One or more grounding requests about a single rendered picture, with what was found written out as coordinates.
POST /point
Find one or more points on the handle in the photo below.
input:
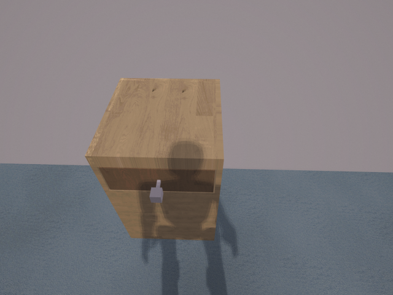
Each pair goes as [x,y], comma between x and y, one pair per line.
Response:
[156,193]

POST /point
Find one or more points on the cabinet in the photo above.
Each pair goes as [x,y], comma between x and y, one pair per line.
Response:
[162,123]

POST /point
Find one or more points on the drawer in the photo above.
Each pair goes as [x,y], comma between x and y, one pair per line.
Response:
[142,179]

